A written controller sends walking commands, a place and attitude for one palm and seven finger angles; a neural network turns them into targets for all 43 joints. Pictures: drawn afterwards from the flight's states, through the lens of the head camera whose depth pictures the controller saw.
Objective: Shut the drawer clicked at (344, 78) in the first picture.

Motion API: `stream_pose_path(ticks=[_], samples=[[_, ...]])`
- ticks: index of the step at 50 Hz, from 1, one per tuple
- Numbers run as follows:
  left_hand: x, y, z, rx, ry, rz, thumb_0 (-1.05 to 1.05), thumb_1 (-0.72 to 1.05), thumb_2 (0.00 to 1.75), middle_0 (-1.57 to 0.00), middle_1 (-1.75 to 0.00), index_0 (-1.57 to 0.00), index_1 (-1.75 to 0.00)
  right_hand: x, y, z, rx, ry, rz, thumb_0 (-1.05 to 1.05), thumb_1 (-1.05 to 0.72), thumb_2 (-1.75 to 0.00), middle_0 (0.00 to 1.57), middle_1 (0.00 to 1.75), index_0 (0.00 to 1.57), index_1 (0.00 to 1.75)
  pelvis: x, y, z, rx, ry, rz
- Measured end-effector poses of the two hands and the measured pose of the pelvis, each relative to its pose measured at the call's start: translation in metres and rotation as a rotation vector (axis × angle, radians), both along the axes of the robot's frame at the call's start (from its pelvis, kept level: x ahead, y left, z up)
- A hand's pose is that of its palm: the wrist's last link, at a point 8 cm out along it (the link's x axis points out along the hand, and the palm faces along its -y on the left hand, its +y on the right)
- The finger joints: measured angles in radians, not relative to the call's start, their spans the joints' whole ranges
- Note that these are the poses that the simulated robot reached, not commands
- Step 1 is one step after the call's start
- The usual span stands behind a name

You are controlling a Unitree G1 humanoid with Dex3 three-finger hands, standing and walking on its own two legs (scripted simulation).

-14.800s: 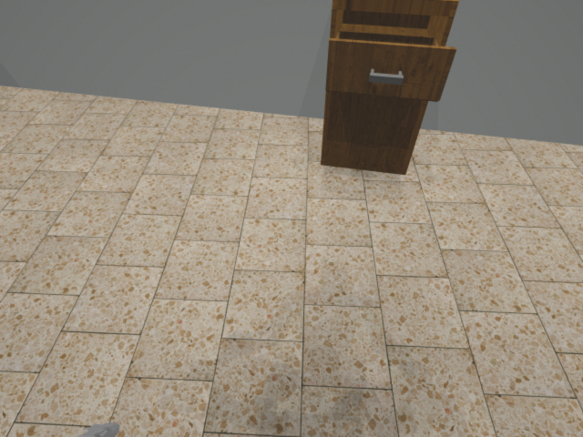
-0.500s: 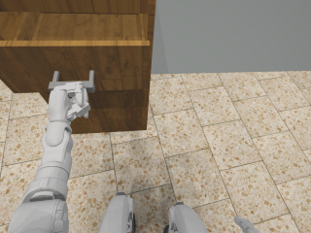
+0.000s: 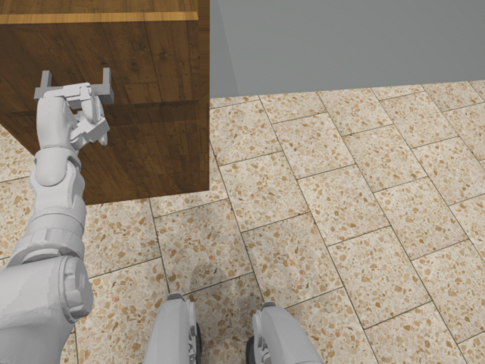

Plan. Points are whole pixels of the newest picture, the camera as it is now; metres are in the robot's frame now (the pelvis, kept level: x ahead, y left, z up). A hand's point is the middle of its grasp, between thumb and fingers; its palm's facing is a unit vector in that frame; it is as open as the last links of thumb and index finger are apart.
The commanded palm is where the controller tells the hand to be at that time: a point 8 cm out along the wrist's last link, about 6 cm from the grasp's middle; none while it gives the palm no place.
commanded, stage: push the drawer shut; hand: left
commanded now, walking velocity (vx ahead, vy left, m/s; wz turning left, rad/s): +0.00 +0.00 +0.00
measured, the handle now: (76, 85) +0.56 +0.25 +0.04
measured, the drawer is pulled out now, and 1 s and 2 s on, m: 0.05 0.00 0.00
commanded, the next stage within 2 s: pull the fist back off the drawer in 0.86 s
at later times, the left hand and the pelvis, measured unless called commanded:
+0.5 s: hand (100, 94) +0.55 +0.21 +0.04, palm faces +0.11 -0.99 -0.03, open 2.8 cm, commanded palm +0.56 +0.23 +0.05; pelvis +0.00 +0.00 -0.01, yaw -1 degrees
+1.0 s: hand (95, 91) +0.55 +0.22 +0.05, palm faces +0.12 -0.99 -0.05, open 3.0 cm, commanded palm +0.59 +0.22 +0.05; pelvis -0.03 +0.01 -0.03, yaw -1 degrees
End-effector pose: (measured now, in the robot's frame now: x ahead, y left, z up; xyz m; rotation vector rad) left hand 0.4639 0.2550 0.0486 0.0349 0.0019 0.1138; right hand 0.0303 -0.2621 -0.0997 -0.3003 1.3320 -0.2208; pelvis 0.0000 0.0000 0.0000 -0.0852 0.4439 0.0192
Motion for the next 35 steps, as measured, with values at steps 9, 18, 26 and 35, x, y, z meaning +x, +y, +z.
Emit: stream_pose_path(ticks=[9,18,26,35], samples=[[0.025,0.002,-0.001,-0.003,0.008,0.002,-0.01,0.78,0.91,-1.4,-1.6,-1.4,-1.6,-0.012,0.002,-0.002,-0.006,0.056,-0.009,0.0,-0.91,-0.9,0.2,0.3,0.2,0.3,0.001,0.002,-0.004,-0.009,0.03,0.001],[0.051,0.004,-0.001,-0.005,0.013,0.003,-0.01,0.78,0.91,-1.4,-1.6,-1.4,-1.6,-0.024,0.004,-0.001,-0.019,0.096,-0.028,0.0,-0.91,-0.9,0.2,0.3,0.2,0.3,0.002,0.004,-0.01,-0.021,0.06,-0.004],[0.057,0.012,-0.005,-0.006,0.018,-0.002,-0.07,0.69,0.93,-1.39,-1.6,-1.4,-1.6,-0.038,0.007,-0.003,-0.02,0.145,-0.025,0.0,-0.91,-0.9,0.2,0.3,0.2,0.3,-0.001,0.004,-0.014,-0.03,0.073,0.0],[0.059,0.019,-0.005,-0.002,0.017,0.004,-0.09,0.6,0.93,-1.4,-1.6,-1.4,-1.6,-0.05,0.006,-0.005,-0.051,0.145,-0.01,0.0,-0.91,-0.9,0.2,0.3,0.21,0.3,-0.013,0.003,-0.023,-0.048,0.085,0.011]])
